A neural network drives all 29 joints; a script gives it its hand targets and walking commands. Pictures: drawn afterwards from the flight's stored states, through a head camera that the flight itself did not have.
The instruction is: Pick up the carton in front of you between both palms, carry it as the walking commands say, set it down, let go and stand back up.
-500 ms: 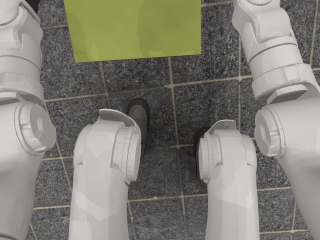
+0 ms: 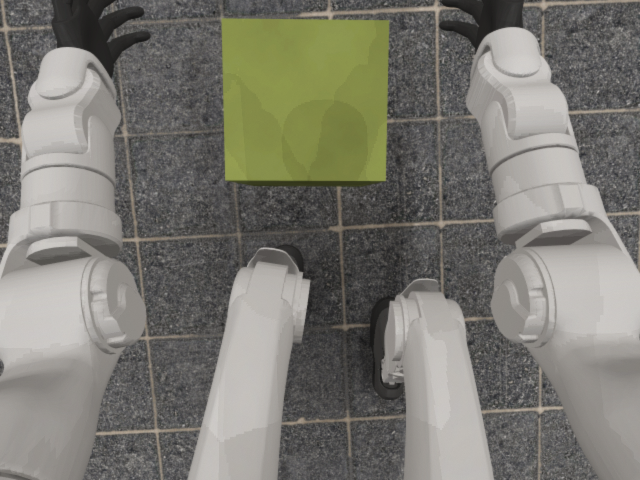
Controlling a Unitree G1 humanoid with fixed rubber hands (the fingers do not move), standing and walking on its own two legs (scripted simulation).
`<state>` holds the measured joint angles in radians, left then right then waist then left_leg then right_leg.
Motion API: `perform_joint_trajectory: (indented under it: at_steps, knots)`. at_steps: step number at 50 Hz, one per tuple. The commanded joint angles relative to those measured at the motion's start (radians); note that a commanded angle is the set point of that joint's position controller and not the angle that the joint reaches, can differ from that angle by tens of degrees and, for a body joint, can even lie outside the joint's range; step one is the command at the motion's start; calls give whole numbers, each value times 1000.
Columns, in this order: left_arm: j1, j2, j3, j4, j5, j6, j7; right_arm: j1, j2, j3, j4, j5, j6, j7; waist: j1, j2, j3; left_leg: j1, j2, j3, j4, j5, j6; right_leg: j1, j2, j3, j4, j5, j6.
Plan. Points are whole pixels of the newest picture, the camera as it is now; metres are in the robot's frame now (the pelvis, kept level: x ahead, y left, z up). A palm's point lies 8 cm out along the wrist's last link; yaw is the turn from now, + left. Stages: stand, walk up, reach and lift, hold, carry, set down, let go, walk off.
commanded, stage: set down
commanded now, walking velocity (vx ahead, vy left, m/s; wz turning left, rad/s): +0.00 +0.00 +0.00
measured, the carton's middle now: (307, 121) +0.50 +0.13 -0.36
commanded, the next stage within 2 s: let go in 0.46 s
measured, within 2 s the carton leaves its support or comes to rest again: neither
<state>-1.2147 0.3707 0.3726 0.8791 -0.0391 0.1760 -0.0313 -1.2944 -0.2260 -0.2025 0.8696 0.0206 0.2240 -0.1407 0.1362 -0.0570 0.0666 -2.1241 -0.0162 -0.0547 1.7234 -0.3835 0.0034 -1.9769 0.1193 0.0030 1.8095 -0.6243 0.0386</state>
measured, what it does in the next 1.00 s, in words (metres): rises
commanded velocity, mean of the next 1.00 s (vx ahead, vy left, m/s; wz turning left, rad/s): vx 0.00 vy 0.00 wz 0.00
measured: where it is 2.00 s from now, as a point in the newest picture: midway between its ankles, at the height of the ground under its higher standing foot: (333, 339)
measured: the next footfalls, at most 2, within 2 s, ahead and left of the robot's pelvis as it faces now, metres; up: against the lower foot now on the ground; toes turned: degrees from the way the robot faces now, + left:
none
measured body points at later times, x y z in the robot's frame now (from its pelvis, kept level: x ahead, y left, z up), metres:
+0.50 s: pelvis +0.03 +0.01 +0.13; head +0.33 +0.07 +0.46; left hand +0.48 +0.35 +0.03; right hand +0.58 -0.05 +0.03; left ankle +0.14 +0.12 -0.45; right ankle +0.07 -0.12 -0.45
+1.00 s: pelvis +0.08 +0.03 +0.24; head +0.28 +0.06 +0.65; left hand +0.36 +0.32 +0.14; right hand +0.44 -0.12 +0.13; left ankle +0.13 +0.12 -0.45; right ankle +0.07 -0.12 -0.45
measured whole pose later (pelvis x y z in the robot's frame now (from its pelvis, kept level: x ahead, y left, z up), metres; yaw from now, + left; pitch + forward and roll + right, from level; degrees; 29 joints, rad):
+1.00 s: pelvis +0.08 +0.03 +0.24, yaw +4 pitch +27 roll -2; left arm -0.27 0.25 0.17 0.56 0.01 0.05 -0.12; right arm -0.34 -0.09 -0.17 0.58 -0.09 0.07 -0.06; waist 0.08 -0.01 -0.03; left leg -1.00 -0.04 -0.02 0.74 -0.21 0.04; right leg -0.86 0.04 0.09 0.77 -0.37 0.04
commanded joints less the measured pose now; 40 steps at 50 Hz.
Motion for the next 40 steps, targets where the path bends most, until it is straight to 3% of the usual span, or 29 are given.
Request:
perform_joint_trajectory:
  at_steps: [1, 7, 15, 26, 33, 40]
  knots:
    - [-197, 168, 25, -158, -4, -2, -7, -243, -68, 17, -171, 4, -2, -2, 80, 19, -1184, 1056, -19, 98, -145, 376, -37, 236, 29, -94, -258, 112, 9]
    - [-147, 154, 20, -194, -12, 17, -25, -183, -68, 7, -220, -10, 16, 1, 56, 18, -1220, 1189, -24, 89, -242, 450, -37, 312, 26, -96, -366, 169, 17]
    - [-75, 130, 29, -177, 8, -4, -39, -92, -46, -8, -196, -28, -5, 23, 43, 38, -1151, 1310, -20, 78, -395, 529, -36, 387, 17, -76, -536, 235, 24]
    - [12, 81, 54, -130, 75, -46, -66, 14, -4, -49, -139, -93, -39, 46, 20, 39, -1054, 1414, -8, 61, -620, 480, -28, 540, -6, -45, -765, 259, 29]
    - [302, 70, -6, -248, 143, -57, -104, 331, 78, -48, -299, -151, -48, 11, 2, 64, -1110, 1687, -5, 59, -742, 629, -9, 739, -6, -38, -910, 380, 34]
    - [580, 36, -96, -371, 104, -92, -112, 580, 87, 8, -429, -122, -101, 21, -9, 102, -927, 1899, 13, 3, -853, 643, -3, 803, -20, -26, -1026, 340, 17]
